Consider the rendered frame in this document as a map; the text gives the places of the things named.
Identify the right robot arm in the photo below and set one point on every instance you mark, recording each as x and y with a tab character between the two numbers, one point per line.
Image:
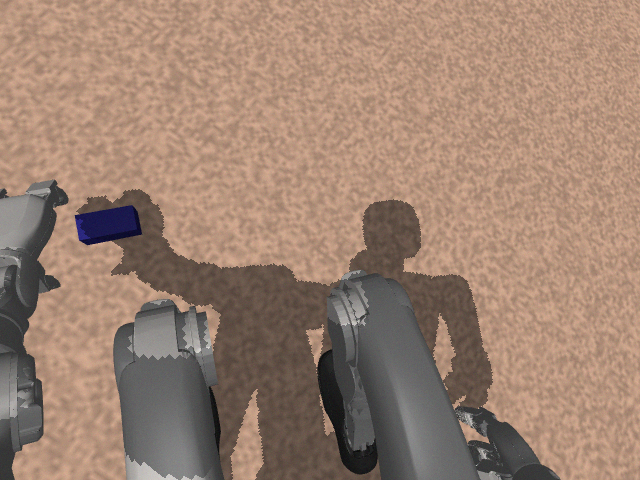
535	472

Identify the small box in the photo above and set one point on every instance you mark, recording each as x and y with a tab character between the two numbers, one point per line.
107	225

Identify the right robot hand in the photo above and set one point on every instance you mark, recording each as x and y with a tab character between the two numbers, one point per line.
507	451

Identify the left robot arm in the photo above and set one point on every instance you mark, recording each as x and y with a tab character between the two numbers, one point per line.
21	396

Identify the left robot hand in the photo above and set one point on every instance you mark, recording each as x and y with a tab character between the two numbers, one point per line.
27	222

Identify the right robot foot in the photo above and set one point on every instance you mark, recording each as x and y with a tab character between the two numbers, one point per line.
358	462

